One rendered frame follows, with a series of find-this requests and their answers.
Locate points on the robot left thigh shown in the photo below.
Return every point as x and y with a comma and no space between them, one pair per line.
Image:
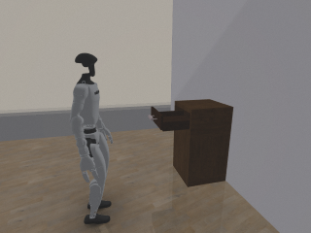
102,144

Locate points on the robot right forearm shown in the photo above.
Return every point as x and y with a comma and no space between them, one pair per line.
78,131

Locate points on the left robot hand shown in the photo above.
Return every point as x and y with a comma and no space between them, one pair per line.
105,132

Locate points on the humanoid robot torso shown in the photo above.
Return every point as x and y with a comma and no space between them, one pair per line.
90,113

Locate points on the right robot hand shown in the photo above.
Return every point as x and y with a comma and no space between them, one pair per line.
87,163

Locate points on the cabinet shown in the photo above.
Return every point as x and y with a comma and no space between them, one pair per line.
200,154

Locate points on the right robot upper arm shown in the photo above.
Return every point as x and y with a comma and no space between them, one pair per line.
80,93

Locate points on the robot left forearm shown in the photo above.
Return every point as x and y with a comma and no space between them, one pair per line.
99,123

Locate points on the drawer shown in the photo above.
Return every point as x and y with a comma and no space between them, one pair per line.
171,120

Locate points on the handle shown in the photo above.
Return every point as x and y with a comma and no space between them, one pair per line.
151,117

